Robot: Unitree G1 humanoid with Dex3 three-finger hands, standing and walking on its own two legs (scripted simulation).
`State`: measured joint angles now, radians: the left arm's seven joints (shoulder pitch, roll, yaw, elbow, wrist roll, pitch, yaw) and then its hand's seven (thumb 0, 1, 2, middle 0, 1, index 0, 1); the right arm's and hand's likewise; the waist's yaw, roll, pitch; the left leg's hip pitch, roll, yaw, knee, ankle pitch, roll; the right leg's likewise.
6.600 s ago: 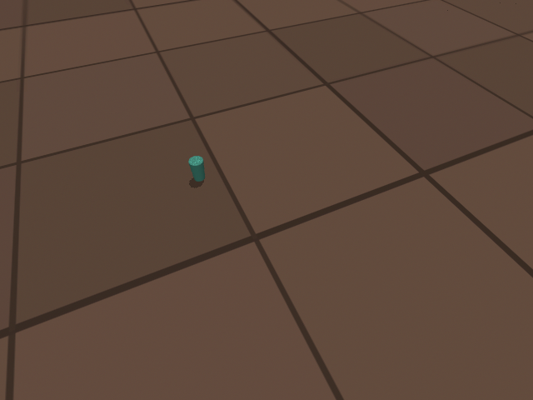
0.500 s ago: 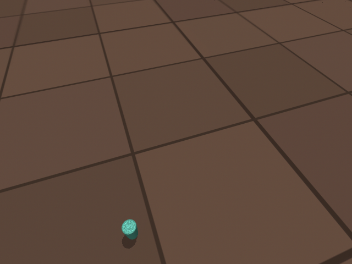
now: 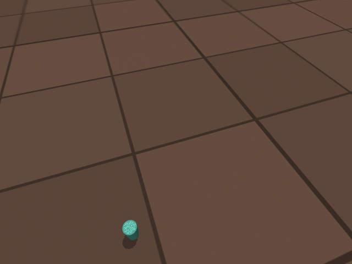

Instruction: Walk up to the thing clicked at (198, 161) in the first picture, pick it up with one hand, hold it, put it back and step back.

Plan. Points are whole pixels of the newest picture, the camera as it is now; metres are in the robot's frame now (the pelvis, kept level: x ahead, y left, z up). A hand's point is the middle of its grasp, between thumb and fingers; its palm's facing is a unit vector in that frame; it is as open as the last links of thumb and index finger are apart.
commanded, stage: stand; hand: left
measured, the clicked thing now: (131, 231) +0.40 +0.25 -0.72
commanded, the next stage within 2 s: rise first in 0.80 s
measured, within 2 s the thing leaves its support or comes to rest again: neither
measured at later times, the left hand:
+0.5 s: hand out of the picture +0.08 +0.25 -0.16, palm faces -0.04 -0.94 -0.35, open 7.4 cm
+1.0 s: hand out of the picture +0.11 +0.25 -0.15, palm faces +0.04 -0.94 -0.34, open 7.7 cm
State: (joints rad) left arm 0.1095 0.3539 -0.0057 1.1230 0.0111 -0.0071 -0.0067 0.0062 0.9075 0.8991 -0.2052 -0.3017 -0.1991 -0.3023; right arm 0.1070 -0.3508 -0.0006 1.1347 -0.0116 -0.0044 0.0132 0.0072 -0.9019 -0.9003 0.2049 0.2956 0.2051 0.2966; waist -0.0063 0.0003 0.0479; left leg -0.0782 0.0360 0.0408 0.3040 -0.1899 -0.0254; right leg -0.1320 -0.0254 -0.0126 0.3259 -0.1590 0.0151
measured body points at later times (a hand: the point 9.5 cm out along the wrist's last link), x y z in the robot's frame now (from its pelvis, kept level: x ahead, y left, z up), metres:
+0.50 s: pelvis +0.01 +0.00 +0.00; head +0.02 +0.00 +0.45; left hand +0.09 +0.30 -0.13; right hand +0.08 -0.30 -0.13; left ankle -0.01 +0.13 -0.75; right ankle +0.01 -0.13 -0.75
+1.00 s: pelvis +0.00 +0.00 +0.00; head +0.03 +0.00 +0.44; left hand +0.11 +0.30 -0.13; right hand +0.08 -0.29 -0.13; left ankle -0.01 +0.13 -0.75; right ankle +0.01 -0.13 -0.75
